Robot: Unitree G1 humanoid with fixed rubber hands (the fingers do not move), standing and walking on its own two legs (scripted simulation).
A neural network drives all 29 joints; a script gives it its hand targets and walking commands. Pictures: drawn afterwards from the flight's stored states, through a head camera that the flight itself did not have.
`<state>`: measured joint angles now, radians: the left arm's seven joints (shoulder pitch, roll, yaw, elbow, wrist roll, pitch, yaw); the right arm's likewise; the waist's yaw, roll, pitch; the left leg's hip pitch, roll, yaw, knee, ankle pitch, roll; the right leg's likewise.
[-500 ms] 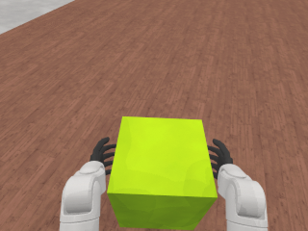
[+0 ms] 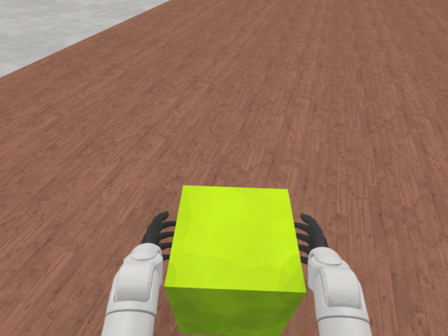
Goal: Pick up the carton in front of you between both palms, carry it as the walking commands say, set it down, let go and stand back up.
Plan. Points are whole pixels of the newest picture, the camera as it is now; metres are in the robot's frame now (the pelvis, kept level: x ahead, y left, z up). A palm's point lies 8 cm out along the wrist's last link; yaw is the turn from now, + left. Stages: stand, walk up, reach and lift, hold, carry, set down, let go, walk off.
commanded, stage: carry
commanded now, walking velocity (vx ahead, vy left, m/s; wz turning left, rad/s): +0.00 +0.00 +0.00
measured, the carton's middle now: (232, 263) +0.30 +0.00 -0.05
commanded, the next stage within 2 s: hold in 1.20 s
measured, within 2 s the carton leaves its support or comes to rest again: neither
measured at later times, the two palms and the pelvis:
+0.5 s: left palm (147, 263) +0.25 +0.15 +0.04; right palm (322, 265) +0.25 -0.15 +0.05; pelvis -0.03 +0.00 +0.00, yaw +0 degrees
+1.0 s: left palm (146, 272) +0.23 +0.14 +0.05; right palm (327, 275) +0.24 -0.15 +0.05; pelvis -0.05 -0.01 +0.01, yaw +0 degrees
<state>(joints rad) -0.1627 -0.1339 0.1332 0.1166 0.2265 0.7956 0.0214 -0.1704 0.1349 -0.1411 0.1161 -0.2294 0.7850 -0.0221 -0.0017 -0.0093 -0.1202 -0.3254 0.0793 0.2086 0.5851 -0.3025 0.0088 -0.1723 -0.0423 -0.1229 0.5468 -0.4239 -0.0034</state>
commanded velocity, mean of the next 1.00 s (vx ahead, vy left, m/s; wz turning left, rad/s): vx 0.00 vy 0.00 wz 0.00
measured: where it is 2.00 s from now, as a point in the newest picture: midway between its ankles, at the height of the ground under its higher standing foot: outside the picture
